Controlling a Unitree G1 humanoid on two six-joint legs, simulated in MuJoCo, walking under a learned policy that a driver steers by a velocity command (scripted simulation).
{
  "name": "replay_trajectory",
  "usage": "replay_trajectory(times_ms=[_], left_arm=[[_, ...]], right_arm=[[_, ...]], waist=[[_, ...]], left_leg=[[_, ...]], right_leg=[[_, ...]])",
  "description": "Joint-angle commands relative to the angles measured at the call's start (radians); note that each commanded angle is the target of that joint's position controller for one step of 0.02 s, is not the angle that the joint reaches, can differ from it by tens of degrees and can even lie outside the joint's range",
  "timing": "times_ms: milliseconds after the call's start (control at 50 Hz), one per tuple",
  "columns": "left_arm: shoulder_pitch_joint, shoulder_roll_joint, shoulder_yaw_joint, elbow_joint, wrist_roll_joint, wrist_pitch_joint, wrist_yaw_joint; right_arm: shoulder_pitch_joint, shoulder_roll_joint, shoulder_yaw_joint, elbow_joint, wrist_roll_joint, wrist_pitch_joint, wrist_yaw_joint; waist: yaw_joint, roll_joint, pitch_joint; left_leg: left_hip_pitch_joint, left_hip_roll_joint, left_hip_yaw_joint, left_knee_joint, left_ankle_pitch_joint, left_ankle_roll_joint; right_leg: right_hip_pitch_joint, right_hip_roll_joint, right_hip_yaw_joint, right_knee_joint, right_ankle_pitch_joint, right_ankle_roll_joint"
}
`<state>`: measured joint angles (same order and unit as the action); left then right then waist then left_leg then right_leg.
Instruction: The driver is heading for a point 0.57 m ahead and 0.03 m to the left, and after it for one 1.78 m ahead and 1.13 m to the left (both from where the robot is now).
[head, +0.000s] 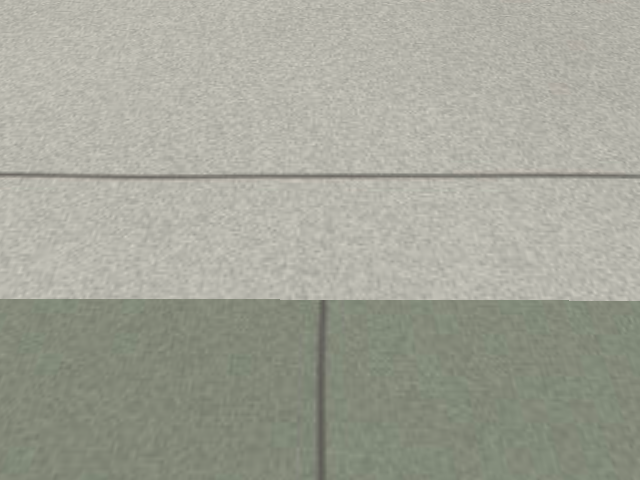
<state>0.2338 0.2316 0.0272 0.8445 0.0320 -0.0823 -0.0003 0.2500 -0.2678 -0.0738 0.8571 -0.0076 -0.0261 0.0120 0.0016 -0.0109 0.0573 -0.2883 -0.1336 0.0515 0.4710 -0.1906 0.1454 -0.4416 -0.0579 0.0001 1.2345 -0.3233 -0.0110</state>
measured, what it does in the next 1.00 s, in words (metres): walks ahead, turning left: right foot, then left foot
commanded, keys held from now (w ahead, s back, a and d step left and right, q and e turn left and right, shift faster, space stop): w+q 0.38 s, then w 0.22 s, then q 0.40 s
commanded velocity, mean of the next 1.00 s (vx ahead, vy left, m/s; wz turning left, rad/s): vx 0.40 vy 0.00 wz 0.47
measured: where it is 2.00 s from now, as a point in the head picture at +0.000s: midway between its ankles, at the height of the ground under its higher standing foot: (325, 477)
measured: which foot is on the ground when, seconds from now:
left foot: down 0.00-0.40, up 0.42-0.84, down 0.86-1.00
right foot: up 0.00-0.36, down 0.38-0.86, up 0.88-1.00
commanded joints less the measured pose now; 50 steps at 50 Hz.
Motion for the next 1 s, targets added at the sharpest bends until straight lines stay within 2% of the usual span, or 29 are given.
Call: replay_trajectory(times_ms=[20, 60, 120, 260, 300, 320, 360, 380, 400, 420, 440, 460, 480, 500, 540, 580, 600, 640, 680, 720, 800, 820, 840, 860, 880, 900, 940, 960, 1000], left_arm=[[0.064, 0.085, 0.017, -0.057, 0.022, 0.031, -0.007], [0.009, 0.08, 0.016, -0.083, 0.02, 0.044, -0.011], [-0.126, 0.087, 0.014, -0.132, 0.016, 0.047, -0.014], [-0.329, 0.092, -0.001, -0.211, 0.001, 0.03, -0.024], [-0.323, 0.109, 0.0, -0.223, -0.004, 0.02, -0.023], [-0.276, 0.123, 0.004, -0.214, -0.006, 0.015, -0.021], [-0.064, 0.168, 0.024, -0.153, -0.008, 0.001, -0.004], [0.079, 0.215, 0.04, -0.13, 0.007, -0.013, 0.011], [0.2, 0.292, 0.057, -0.134, 0.031, -0.011, 0.027], [0.153, 0.319, 0.07, -0.124, 0.019, 0.006, 0.022], [0.071, 0.212, 0.053, -0.141, 0.008, 0.013, 0.014], [0.025, 0.137, 0.036, -0.142, -0.001, 0.012, 0.007], [0.004, 0.108, 0.027, -0.13, 0.004, 0.009, 0.002], [0.018, 0.105, 0.024, -0.109, 0.001, 0.001, 0.003], [0.055, 0.113, 0.026, -0.077, -0.007, -0.019, -0.005], [0.082, 0.125, 0.03, -0.054, -0.016, -0.034, -0.012], [0.09, 0.131, 0.032, -0.045, -0.017, -0.036, -0.013], [0.087, 0.129, 0.031, -0.034, -0.013, -0.034, -0.013], [0.082, 0.131, 0.03, -0.026, -0.015, -0.029, -0.012], [0.106, 0.142, 0.032, -0.012, -0.019, -0.022, -0.009], [0.124, 0.176, 0.045, 0.004, -0.026, 0.004, 0.011], [0.118, 0.184, 0.049, 0.003, -0.029, 0.013, 0.017], [0.126, 0.185, 0.05, 0.002, -0.031, 0.022, 0.021], [0.156, 0.178, 0.048, -0.02, -0.026, 0.024, 0.024], [0.252, 0.077, 0.025, -0.062, -0.029, 0.032, 0.019], [0.225, 0.135, 0.034, -0.051, -0.006, 0.056, 0.025], [0.096, 0.126, 0.032, -0.074, -0.011, 0.067, 0.026], [0.066, 0.129, 0.034, -0.083, -0.004, 0.074, 0.027], [0.098, 0.125, 0.034, -0.077, 0.005, 0.103, 0.024]], right_arm=[[0.055, -0.108, -0.021, -0.039, 0.011, -0.033, -0.005], [0.084, -0.135, -0.028, -0.035, 0.01, -0.04, -0.005], [0.146, -0.138, -0.029, -0.028, 0.011, -0.035, -0.006], [0.248, -0.152, -0.031, -0.026, -0.005, -0.028, -0.018], [0.23, -0.166, -0.034, -0.037, -0.01, -0.029, -0.026], [0.197, -0.176, -0.036, -0.047, -0.011, -0.029, -0.029], [0.134, -0.195, -0.039, -0.063, -0.007, -0.037, -0.02], [0.13, -0.165, -0.03, -0.072, 0.003, -0.046, -0.008], [0.186, -0.062, -0.004, -0.101, 0.025, -0.053, -0.007], [0.269, -0.082, -0.003, -0.117, 0.019, -0.047, -0.008], [0.24, -0.127, -0.008, -0.073, -0.009, -0.031, -0.014], [0.167, -0.119, -0.004, -0.074, -0.019, -0.029, -0.004], [0.138, -0.095, 0.0, -0.082, -0.02, -0.027, 0.004], [0.119, -0.086, 0.003, -0.091, -0.031, -0.02, 0.012], [0.13, -0.073, 0.009, -0.085, -0.037, -0.006, 0.021], [0.089, -0.068, 0.012, -0.101, -0.037, -0.002, 0.026], [0.049, -0.065, 0.016, -0.114, -0.038, -0.003, 0.029], [-0.02, -0.05, 0.027, -0.133, -0.033, -0.004, 0.031], [-0.076, -0.024, 0.042, -0.149, -0.026, -0.009, 0.035], [-0.126, -0.019, 0.049, -0.162, -0.02, -0.012, 0.039], [-0.125, -0.054, 0.038, -0.174, -0.028, -0.011, 0.036], [-0.078, -0.064, 0.031, -0.163, -0.034, -0.015, 0.034], [0.009, -0.085, 0.019, -0.133, -0.046, -0.024, 0.029], [0.102, -0.159, -0.004, -0.119, -0.055, -0.033, 0.019], [0.103, -0.262, -0.029, -0.145, -0.038, -0.025, 0.007], [0.164, -0.238, -0.038, -0.142, 0.027, -0.01, 0.003], [0.037, -0.145, -0.015, -0.152, 0.015, 0.009, -0.01], [-0.001, -0.119, -0.008, -0.156, 0.009, 0.017, -0.014], [-0.029, -0.107, -0.006, -0.163, 0.001, 0.023, -0.015]], waist=[[0.029, -0.001, -0.058], [0.021, 0.018, -0.043], [-0.027, 0.05, -0.017], [-0.106, 0.082, -0.018], [-0.088, 0.093, -0.019], [-0.059, 0.099, -0.025], [0.043, 0.073, -0.112], [0.108, 0.009, -0.215], [0.117, -0.142, -0.366], [0.04, -0.329, -0.405], [0.019, -0.121, -0.236], [0.025, -0.018, -0.13], [0.006, -0.016, -0.078], [-0.003, -0.06, -0.052], [-0.016, -0.092, -0.059], [-0.021, -0.086, -0.058], [-0.018, -0.082, -0.048], [-0.013, -0.073, -0.017], [-0.007, -0.084, -0.025], [0.012, -0.098, -0.048], [0.011, -0.113, -0.069], [-0.009, -0.097, -0.088], [-0.042, -0.041, -0.132], [-0.072, 0.076, -0.211], [-0.008, 0.286, -0.319], [-0.07, 0.177, -0.426], [-0.031, 0.075, -0.188], [-0.008, 0.067, -0.139], [0.023, 0.083, -0.146]], left_leg=[[0.116, 0.273, -0.327, -0.246, 0.347, 0.158], [0.096, 0.245, -0.304, -0.262, 0.349, 0.144], [0.132, 0.223, -0.315, -0.265, 0.33, 0.106], [0.292, 0.239, -0.386, -0.171, 0.437, 0.081], [0.299, 0.256, -0.421, -0.136, 0.469, 0.065], [0.273, 0.258, -0.429, -0.112, 0.491, 0.047], [0.197, 0.204, -0.405, 0.081, 0.625, 0.002], [0.094, 0.14, -0.356, 0.3, 0.501, -0.023], [-0.097, 0.051, -0.237, 0.591, 0.032, -0.05], [-0.294, -0.017, -0.175, 0.75, -0.359, -0.059], [-0.352, 0.07, -0.193, 0.813, -0.268, -0.055], [-0.332, 0.096, -0.181, 0.778, -0.186, -0.061], [-0.308, 0.121, -0.174, 0.724, -0.152, -0.067], [-0.289, 0.139, -0.172, 0.682, -0.146, -0.075], [-0.255, 0.133, -0.16, 0.654, -0.134, -0.086], [-0.295, 0.136, -0.156, 0.612, -0.099, -0.095], [-0.323, 0.147, -0.149, 0.576, -0.07, -0.102], [-0.332, 0.154, -0.12, 0.472, -0.012, -0.119], [-0.251, 0.154, -0.062, 0.344, 0.067, -0.125], [-0.187, 0.143, -0.02, 0.247, 0.123, -0.12], [-0.122, 0.119, 0.001, 0.127, 0.066, -0.077], [-0.064, 0.1, 0.005, 0.074, 0.064, -0.058], [0.041, 0.073, 0.0, -0.002, 0.121, -0.037], [0.221, 0.211, -0.158, -0.014, 0.425, 0.008], [0.46, 0.518, -0.544, 0.041, 0.964, 0.186], [0.467, 0.517, -0.588, 0.008, 0.922, 0.25], [0.248, 0.408, -0.449, -0.074, 0.666, 0.19], [0.176, 0.355, -0.417, -0.106, 0.585, 0.149], [0.085, 0.301, -0.374, -0.137, 0.522, 0.115]], right_leg=[[-0.13, -0.044, 0.026, -0.08, 0.025, 0.034], [-0.161, -0.044, 0.007, -0.165, 0.089, 0.054], [-0.231, -0.039, -0.001, -0.318, 0.212, 0.072], [-0.249, 0.026, 0.006, -0.57, 0.293, 0.053], [-0.176, 0.041, 0.022, -0.637, 0.263, 0.033], [-0.088, 0.053, 0.026, -0.678, 0.234, 0.019], [0.221, 0.097, 0.007, -0.76, 0.191, -0.02], [0.452, -0.008, 0.101, -0.788, 0.14, -0.059], [0.692, -0.287, 0.422, -0.822, -0.037, -0.123], [0.725, -0.392, 0.827, -0.957, -0.085, -0.225], [0.58, -0.35, 0.722, -0.962, -0.188, -0.219], [0.449, -0.289, 0.559, -0.978, -0.136, -0.202], [0.365, -0.238, 0.438, -1.005, -0.023, -0.176], [0.316, -0.201, 0.354, -1.018, 0.078, -0.166], [0.287, -0.171, 0.262, -1.029, 0.256, -0.168], [0.301, -0.173, 0.209, -1.05, 0.335, -0.186], [0.305, -0.174, 0.187, -1.069, 0.334, -0.191], [0.295, -0.165, 0.093, -1.07, 0.521, -0.183], [0.269, -0.135, -0.018, -1.035, 0.717, -0.156], [0.286, -0.126, -0.07, -0.994, 0.785, -0.133], [0.374, -0.16, -0.079, -0.844, 0.808, -0.098], [0.379, -0.155, -0.088, -0.749, 0.814, -0.087], [0.359, -0.12, -0.116, -0.587, 0.743, -0.064], [0.22, -0.069, -0.154, -0.342, 0.459, -0.022], [-0.078, 0.101, -0.16, 0.012, -0.333, 0.022], [-0.115, 0.084, 0.001, 0.088, -0.337, 0.018], [-0.171, 0.022, 0.03, 0.036, -0.203, 0.024], [-0.154, 0.006, 0.037, -0.022, -0.155, 0.027], [-0.071, 0.016, 0.027, -0.078, -0.106, 0.037]])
